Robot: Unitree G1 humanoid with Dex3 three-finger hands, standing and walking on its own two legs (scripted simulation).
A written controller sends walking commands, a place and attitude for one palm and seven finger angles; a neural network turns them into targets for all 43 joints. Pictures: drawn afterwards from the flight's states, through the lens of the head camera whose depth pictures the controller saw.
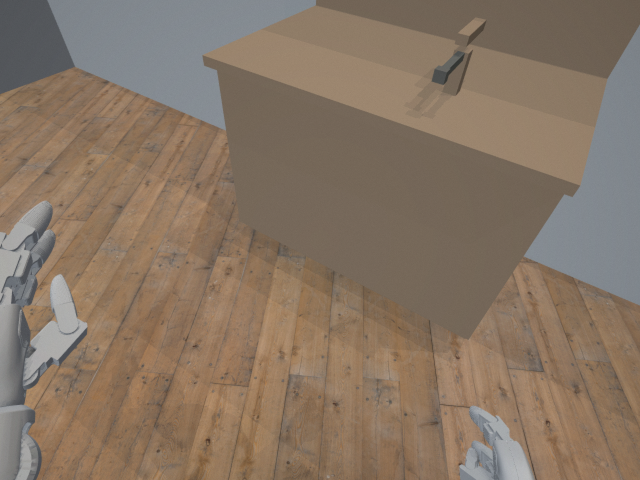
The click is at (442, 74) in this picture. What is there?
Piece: tap's lever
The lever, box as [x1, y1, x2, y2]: [431, 65, 449, 84]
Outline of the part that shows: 438,65 434,70 431,81 443,84 447,79 449,68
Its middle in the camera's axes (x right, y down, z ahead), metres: +0.26 -0.36 +0.85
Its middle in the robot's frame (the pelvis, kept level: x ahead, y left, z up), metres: +0.91 -0.20 +0.11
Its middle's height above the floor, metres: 0.89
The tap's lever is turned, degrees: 0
